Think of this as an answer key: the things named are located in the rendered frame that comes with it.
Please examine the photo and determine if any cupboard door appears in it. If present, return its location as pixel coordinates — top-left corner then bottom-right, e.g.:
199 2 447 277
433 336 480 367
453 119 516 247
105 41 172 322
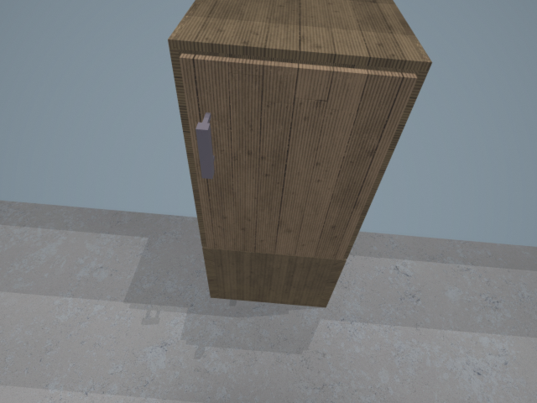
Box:
180 54 418 259

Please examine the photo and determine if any handle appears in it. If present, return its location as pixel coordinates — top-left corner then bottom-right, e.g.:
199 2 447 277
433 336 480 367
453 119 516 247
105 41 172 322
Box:
196 113 215 179

